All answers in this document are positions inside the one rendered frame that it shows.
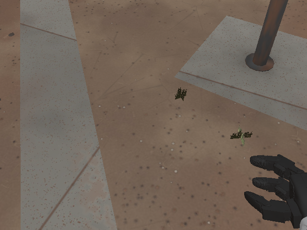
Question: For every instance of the right robot hand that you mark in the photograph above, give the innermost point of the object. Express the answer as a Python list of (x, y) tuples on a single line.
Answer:
[(294, 191)]

